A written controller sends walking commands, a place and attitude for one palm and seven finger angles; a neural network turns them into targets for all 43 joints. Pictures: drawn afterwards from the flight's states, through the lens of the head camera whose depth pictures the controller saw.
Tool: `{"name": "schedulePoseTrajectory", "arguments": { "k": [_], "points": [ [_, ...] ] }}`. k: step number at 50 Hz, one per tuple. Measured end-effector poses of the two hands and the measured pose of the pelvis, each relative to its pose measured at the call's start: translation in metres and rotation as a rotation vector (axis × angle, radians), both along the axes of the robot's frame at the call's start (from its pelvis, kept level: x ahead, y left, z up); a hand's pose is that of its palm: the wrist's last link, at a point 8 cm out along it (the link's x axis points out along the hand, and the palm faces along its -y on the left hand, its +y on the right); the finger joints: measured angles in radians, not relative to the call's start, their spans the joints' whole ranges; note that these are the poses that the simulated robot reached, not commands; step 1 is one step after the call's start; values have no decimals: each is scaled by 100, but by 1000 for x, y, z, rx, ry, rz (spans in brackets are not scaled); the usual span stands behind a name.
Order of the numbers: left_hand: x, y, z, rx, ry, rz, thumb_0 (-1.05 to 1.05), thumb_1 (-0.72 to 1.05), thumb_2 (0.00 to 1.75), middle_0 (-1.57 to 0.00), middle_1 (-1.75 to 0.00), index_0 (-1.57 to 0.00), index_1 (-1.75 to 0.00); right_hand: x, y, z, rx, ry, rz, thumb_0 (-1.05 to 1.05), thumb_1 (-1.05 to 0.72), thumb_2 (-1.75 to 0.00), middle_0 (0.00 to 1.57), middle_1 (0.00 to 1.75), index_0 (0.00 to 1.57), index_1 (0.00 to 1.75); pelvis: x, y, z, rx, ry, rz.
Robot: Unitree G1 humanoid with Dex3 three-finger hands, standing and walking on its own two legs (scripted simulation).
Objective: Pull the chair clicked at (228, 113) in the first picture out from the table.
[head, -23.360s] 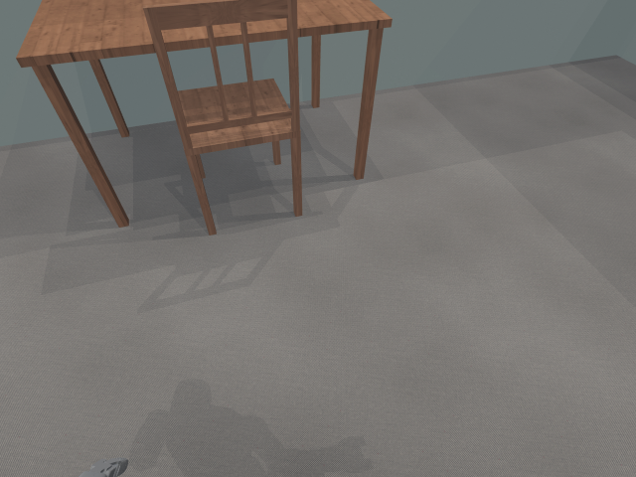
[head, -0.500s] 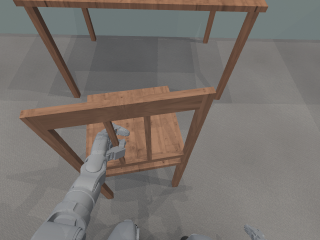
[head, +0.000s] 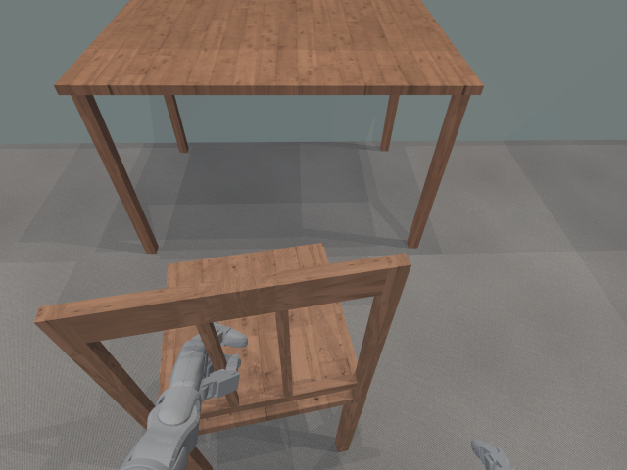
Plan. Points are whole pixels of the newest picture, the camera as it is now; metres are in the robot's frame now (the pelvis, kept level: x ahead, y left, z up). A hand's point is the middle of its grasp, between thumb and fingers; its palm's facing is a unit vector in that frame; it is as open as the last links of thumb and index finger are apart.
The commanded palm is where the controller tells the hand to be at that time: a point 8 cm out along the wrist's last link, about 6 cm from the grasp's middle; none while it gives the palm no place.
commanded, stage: stop walking, hand still on the chair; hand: left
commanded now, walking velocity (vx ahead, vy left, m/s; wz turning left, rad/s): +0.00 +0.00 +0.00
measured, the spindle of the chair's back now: (221, 367) +0.28 +0.15 -0.09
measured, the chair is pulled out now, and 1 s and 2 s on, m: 0.64 0.64 0.64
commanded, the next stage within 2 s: open the thumb and straighten the fingers in 0.46 s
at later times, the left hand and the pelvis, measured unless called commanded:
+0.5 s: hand (232, 374) +0.26 +0.13 -0.06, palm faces +0.02 -0.99 -0.16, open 5.0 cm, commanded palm +0.24 +0.18 -0.05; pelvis +0.02 -0.01 +0.00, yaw +0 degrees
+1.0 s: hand (226, 369) +0.27 +0.14 -0.07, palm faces +0.01 -0.99 -0.15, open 13.1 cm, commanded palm +0.25 +0.19 -0.04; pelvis +0.04 -0.02 -0.03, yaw +2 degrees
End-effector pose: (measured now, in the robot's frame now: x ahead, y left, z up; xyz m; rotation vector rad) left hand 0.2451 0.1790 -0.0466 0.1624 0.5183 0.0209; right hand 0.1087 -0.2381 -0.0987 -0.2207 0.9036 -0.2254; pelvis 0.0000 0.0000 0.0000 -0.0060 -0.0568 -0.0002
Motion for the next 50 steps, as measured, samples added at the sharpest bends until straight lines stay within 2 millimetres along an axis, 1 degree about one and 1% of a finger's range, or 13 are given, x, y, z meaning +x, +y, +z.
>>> {"name": "schedulePoseTrajectory", "arguments": {
  "k": [5, 10, 14, 19, 25, 29, 33, 35, 37, 39, 43, 46, 50],
  "points": [
    [-1, 1, 0, -1, 5, 4, 3, 74, 83, -29, -125, -50, -145, 16, 18, 2, 39, -20, 44, 1, -91, -90, 20, 30, 20, 30, 6, 0, 2, 0, 14, -3],
    [-1, 0, 1, -2, 12, 16, 4, 74, 84, -29, -125, -50, -145, 30, 22, 2, 52, -29, 68, 1, -90, -90, 20, 30, 20, 30, 11, -2, 3, -2, 22, -2],
    [-1, 0, 1, -3, 17, 27, 4, 74, 84, -29, -124, -49, -145, 38, 16, 3, 42, -33, 69, 1, -90, -90, 20, 30, 20, 30, 15, -4, 4, -1, 24, -2],
    [-1, 0, 1, -3, 22, 38, 4, 74, 84, -29, -124, -49, -145, 43, 2, 6, 17, -35, 56, 1, -90, -90, 20, 30, 20, 30, 18, -7, 4, -2, 25, 0],
    [-1, -1, 1, -3, 24, 49, 5, 74, 85, -29, -124, -49, -145, 43, -12, 8, -7, -28, 37, 1, -91, -90, 20, 30, 20, 30, 21, -11, 4, -3, 23, 2],
    [-1, -1, 2, -3, 26, 54, 5, 74, 85, -29, -124, -49, -145, 40, -16, 9, -12, -20, 28, 1, -91, -90, 20, 30, 20, 30, 21, -13, 4, -4, 22, 4],
    [1, 2, 1, -33, 16, 45, 4, 70, 82, -30, -127, -49, -145, 40, -19, 9, 32, -49, 22, 1, -91, -90, 20, 30, 20, 30, 22, -16, -1, -2, 64, 18],
    [2, 3, 2, -34, 1, 24, 4, 63, 79, -32, -130, -49, -145, 42, -21, 8, 38, -73, 30, 1, -91, -90, 20, 30, 20, 30, 22, -16, -4, -4, 82, 20],
    [3, 3, 2, -30, -10, 9, 3, 53, 73, -34, -132, -49, -145, 46, -22, 7, 38, -98, 39, 1, -91, -90, 20, 30, 20, 30, 23, -16, -9, -5, 100, 20],
    [4, 4, 2, -30, -12, 5, 3, 39, 66, -36, -133, -49, -145, 50, -23, 5, 38, -118, 47, 1, -91, -90, 20, 30, 20, 30, 24, -16, -12, -6, 118, 19],
    [6, 6, 2, -20, -8, 15, 2, 5, 49, -40, -133, -48, -141, 62, -22, -1, 38, -151, 61, 1, -91, -90, 20, 30, 20, 30, 28, -16, -19, -5, 150, 19],
    [7, 9, 1, -6, 6, 28, 1, -17, 38, -40, -126, -45, -132, 72, -19, -5, 43, -175, 73, 1, -91, -90, 20, 30, 20, 30, 32, -15, -23, -4, 168, 21],
    [7, 10, 0, -9, 23, 39, 1, -36, 29, -36, -109, -38, -112, 86, -14, -9, 49, -201, 92, 1, -91, -90, 20, 30, 20, 30, 38, -16, -28, -4, 186, 26]
  ]
}}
